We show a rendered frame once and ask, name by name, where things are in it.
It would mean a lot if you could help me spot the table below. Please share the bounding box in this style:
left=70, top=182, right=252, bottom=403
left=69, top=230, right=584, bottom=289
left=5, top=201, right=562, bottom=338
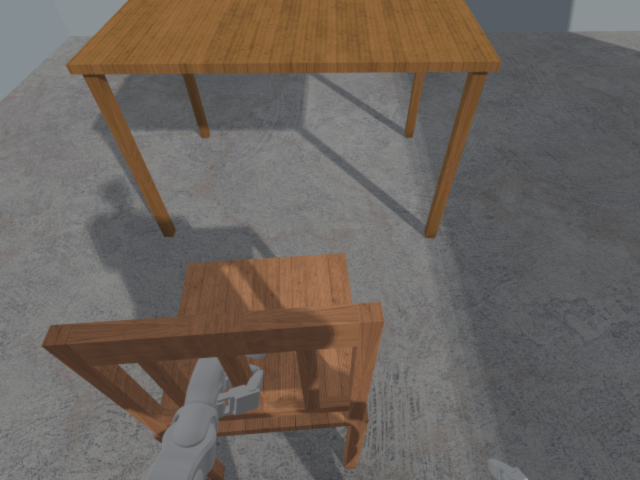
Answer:
left=66, top=0, right=502, bottom=238

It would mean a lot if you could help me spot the chair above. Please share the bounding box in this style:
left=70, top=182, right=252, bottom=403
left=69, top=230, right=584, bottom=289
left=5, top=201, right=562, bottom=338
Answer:
left=41, top=253, right=385, bottom=480

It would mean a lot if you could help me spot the robot right hand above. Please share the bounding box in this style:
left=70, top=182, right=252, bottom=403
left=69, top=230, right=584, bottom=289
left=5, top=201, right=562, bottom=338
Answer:
left=488, top=459, right=528, bottom=480

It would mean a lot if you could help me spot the robot left hand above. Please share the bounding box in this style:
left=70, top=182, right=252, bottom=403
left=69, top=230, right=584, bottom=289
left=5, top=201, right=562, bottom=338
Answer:
left=184, top=353, right=266, bottom=418

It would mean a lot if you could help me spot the left robot forearm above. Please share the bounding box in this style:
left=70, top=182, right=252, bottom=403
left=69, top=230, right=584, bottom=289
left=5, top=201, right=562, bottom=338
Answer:
left=142, top=403, right=218, bottom=480

